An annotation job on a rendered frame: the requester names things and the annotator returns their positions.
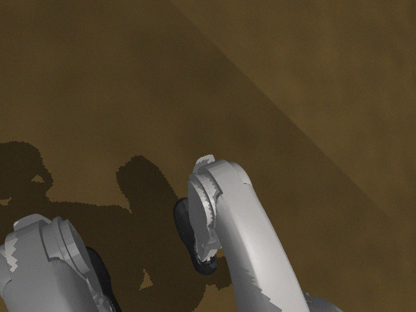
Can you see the right robot hand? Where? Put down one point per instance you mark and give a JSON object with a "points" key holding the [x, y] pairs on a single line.
{"points": [[319, 304]]}

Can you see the right robot foot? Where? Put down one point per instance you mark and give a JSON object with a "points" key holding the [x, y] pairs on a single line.
{"points": [[186, 233]]}

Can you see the left robot foot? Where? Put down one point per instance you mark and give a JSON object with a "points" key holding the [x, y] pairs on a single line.
{"points": [[103, 278]]}

